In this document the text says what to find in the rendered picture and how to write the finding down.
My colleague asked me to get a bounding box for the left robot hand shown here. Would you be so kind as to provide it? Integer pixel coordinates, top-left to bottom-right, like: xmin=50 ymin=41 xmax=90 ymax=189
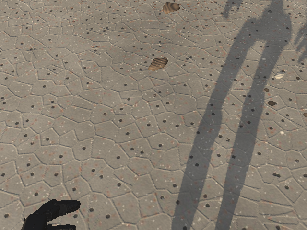
xmin=21 ymin=198 xmax=81 ymax=230

